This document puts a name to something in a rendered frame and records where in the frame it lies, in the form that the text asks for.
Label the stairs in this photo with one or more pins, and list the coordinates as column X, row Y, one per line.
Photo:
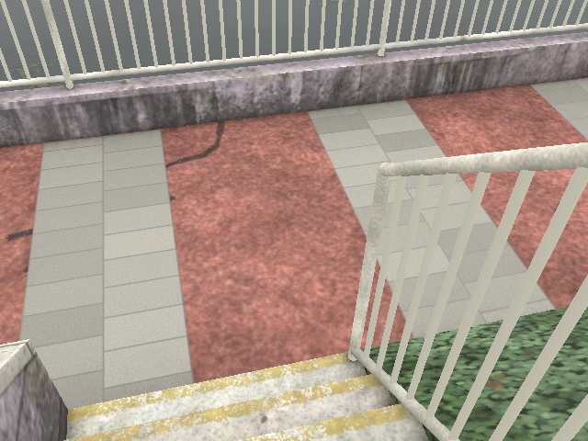
column 329, row 398

